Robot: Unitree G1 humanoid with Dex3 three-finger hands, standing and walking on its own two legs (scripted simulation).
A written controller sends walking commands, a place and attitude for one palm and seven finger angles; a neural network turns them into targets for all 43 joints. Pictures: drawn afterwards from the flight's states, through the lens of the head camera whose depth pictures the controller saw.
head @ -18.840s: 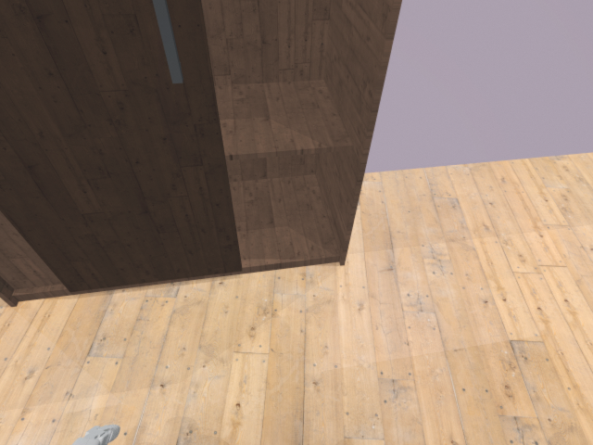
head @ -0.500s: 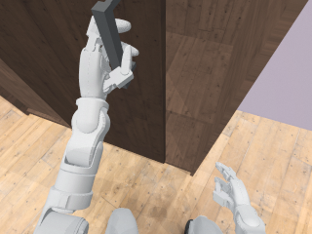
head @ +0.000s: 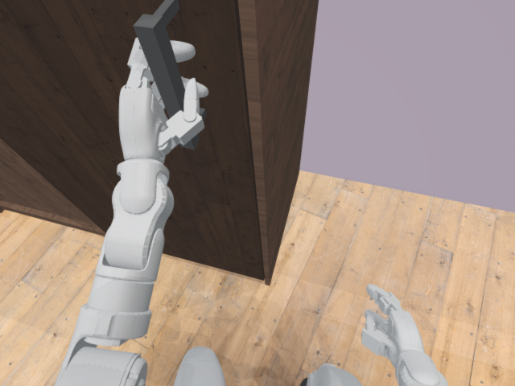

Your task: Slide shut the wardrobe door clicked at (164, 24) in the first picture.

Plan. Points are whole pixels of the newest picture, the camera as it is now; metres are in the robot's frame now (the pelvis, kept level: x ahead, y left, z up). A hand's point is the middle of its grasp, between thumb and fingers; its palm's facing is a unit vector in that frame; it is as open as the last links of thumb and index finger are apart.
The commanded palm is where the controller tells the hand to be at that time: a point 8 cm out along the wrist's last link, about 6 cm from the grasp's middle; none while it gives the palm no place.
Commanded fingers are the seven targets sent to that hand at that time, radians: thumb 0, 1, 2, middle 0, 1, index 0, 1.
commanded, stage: step sideways, sliding the door along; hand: left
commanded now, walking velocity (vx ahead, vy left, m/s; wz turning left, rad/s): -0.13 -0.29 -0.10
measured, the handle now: (180, 82) +0.42 +0.16 +0.21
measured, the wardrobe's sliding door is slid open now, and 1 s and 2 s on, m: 0.00 0.00 0.00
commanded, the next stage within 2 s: stop walking and hold the door there in 0.16 s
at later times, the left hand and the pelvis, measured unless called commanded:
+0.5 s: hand (192, 114) +0.38 +0.14 +0.20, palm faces +0.45 -0.85 -0.27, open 6.3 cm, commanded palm +0.34 +0.18 +0.19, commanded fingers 0.00 0.90 0.90 -0.45 -1.40 -0.45 -1.40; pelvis -0.01 -0.13 +0.02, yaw -6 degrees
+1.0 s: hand (189, 115) +0.38 +0.14 +0.20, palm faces +0.41 -0.87 -0.28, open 6.2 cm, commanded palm +0.34 +0.19 +0.19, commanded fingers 0.00 0.90 0.90 -0.45 -1.40 -0.45 -1.40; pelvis -0.01 -0.12 +0.03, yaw -10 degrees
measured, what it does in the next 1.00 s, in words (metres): steps to the right: left foot, then right foot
